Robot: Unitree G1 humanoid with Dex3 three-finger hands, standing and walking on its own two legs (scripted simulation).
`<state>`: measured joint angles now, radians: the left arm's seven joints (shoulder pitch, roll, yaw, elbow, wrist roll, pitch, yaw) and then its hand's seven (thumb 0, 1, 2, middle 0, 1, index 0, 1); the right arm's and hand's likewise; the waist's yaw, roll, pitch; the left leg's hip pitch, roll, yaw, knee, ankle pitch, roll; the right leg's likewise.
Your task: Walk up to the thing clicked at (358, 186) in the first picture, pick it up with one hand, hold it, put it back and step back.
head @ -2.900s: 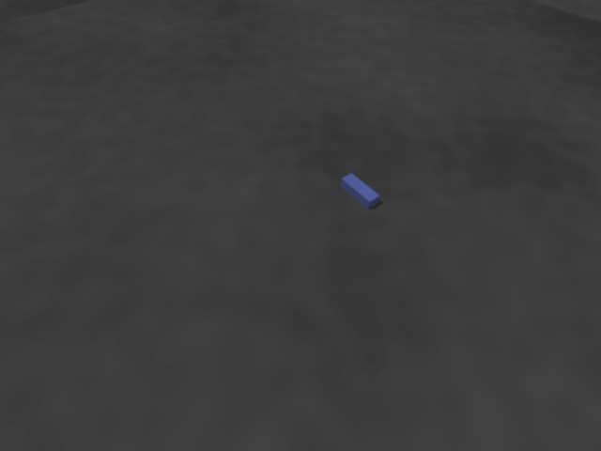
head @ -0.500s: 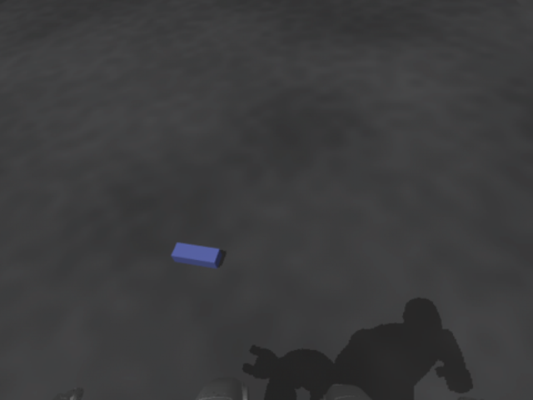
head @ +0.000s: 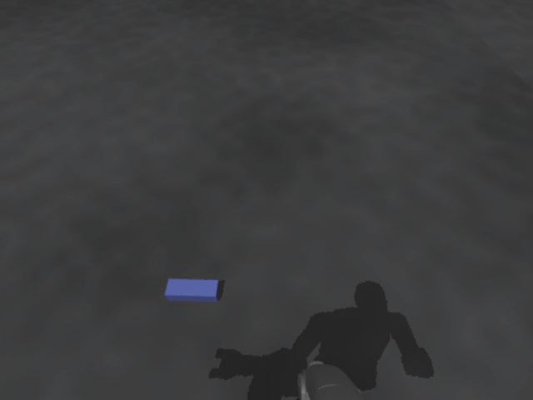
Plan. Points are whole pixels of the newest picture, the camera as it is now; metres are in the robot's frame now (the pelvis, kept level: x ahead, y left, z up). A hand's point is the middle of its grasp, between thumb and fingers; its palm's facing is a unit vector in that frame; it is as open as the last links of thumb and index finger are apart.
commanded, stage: walk up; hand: left
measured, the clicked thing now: (193, 290) +0.60 +0.27 -0.73
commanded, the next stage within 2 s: none
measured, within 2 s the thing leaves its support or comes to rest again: neither
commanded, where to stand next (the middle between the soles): +0.22 +0.13 m, yaw -7 degrees
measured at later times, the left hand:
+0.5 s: hand out of the picture +0.15 +0.49 -0.15, palm faces -0.11 -0.82 -0.56, open 7.4 cm
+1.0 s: hand (43, 336) +0.28 +0.41 -0.15, palm faces -0.20 -0.91 -0.37, open 7.4 cm
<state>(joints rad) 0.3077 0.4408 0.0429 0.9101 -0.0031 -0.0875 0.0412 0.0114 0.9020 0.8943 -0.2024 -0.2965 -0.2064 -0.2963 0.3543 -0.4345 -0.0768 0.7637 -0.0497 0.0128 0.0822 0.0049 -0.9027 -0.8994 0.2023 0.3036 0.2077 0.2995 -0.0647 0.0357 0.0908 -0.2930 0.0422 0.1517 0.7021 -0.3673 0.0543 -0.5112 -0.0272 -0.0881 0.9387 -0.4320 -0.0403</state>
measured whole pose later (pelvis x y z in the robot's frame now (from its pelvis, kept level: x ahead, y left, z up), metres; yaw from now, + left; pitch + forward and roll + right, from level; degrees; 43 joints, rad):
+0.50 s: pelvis +0.10 +0.17 -0.03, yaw -6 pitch -3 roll +0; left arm 0.34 0.49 0.05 0.91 0.02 -0.04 0.07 0.01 0.90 0.89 -0.20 -0.30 -0.21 -0.30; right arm 0.26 -0.48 -0.11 0.78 -0.03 0.01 0.05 0.00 -0.91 -0.90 0.20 0.30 0.21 0.30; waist 0.01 0.04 0.08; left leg -0.47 0.11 0.04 0.94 -0.42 -0.03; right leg -0.49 -0.08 0.14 1.08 -0.52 -0.04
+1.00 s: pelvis +0.12 +0.18 -0.01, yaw -9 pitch -2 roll +1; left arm 0.11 0.38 0.03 0.93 0.01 0.00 -0.01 0.01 0.90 0.89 -0.20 -0.30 -0.21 -0.30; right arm 0.22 -0.41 -0.02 0.95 0.00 -0.05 -0.03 0.01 -0.90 -0.90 0.20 0.30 0.21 0.30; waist -0.03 -0.03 0.10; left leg -0.35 0.07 0.10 0.78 -0.38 -0.02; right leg -0.38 -0.04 0.00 0.82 -0.39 -0.01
